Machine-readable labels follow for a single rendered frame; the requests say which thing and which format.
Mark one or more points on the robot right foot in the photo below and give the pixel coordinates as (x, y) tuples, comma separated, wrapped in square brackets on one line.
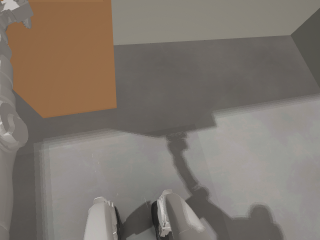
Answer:
[(155, 220)]

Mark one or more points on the robot left forearm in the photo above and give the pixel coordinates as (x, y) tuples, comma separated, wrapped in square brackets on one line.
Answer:
[(6, 71)]

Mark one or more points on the cabinet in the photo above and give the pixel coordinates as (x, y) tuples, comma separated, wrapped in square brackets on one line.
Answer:
[(64, 64)]

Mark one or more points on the robot left hand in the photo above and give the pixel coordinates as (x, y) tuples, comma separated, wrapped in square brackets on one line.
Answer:
[(15, 11)]

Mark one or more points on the left robot shin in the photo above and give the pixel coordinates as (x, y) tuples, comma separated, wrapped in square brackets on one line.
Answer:
[(101, 199)]

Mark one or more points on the left robot upper arm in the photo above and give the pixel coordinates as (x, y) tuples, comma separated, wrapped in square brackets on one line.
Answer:
[(13, 135)]

